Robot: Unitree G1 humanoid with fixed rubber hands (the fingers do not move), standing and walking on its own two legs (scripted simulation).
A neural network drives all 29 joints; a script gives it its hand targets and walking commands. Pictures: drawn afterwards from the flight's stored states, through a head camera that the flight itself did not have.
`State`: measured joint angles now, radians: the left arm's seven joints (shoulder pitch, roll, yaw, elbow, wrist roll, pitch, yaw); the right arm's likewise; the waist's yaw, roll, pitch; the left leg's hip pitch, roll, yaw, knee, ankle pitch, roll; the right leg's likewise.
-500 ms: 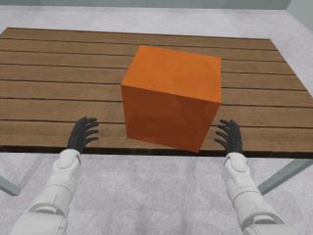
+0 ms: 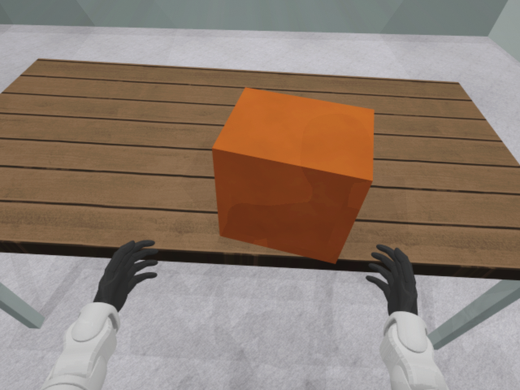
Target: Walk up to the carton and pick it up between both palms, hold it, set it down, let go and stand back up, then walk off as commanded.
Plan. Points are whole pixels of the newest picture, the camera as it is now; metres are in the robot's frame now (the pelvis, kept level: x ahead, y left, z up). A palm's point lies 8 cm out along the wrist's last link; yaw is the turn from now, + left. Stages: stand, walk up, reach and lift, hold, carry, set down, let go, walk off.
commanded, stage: set down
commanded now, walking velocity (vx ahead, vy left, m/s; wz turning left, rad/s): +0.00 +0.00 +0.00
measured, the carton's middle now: (291, 177) +0.51 -0.02 +0.01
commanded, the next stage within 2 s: none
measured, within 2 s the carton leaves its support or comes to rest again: neither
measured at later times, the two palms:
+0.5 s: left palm (93, 336) +0.18 +0.27 -0.02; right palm (402, 333) +0.22 -0.18 +0.00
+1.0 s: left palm (105, 336) +0.19 +0.26 -0.04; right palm (398, 333) +0.23 -0.18 -0.02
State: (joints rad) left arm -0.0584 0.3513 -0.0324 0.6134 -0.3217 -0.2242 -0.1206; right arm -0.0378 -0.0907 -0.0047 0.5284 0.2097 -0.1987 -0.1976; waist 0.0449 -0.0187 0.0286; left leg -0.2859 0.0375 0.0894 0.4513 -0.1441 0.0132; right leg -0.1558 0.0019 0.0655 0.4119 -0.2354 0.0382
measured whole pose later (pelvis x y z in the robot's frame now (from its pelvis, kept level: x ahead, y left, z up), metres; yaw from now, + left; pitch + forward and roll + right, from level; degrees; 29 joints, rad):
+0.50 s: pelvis -0.01 +0.01 +0.00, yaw +0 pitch -6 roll -1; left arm 0.16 0.38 -0.06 0.41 -0.33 -0.14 -0.08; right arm 0.13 -0.07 0.00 0.37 0.21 -0.05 -0.19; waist 0.06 -0.04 0.05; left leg -0.21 0.03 0.09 0.45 -0.15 0.01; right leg -0.07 -0.01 0.07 0.41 -0.24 0.04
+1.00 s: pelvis +0.01 +0.00 +0.00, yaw +0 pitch -5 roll -1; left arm 0.18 0.38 -0.07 0.41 -0.22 -0.01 -0.05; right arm 0.15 -0.07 0.00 0.36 0.21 -0.01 -0.11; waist 0.05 -0.03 0.07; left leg -0.20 0.03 0.09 0.45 -0.17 0.01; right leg -0.07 -0.01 0.07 0.41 -0.26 0.04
